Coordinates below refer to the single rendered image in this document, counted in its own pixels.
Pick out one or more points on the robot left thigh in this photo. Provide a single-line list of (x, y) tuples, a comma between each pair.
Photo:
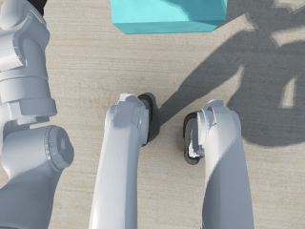
[(114, 202)]

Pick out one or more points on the robot right thigh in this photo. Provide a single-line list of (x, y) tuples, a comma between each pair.
[(227, 199)]

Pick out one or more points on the robot left upper arm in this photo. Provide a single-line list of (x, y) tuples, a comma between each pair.
[(34, 160)]

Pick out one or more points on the carton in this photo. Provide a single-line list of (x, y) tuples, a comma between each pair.
[(167, 16)]

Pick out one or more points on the left robot hand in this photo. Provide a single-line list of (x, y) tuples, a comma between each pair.
[(39, 5)]

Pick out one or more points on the robot thigh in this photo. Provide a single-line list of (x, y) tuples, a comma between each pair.
[(114, 202), (227, 199)]

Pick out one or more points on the left robot forearm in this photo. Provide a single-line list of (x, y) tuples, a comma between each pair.
[(24, 86)]

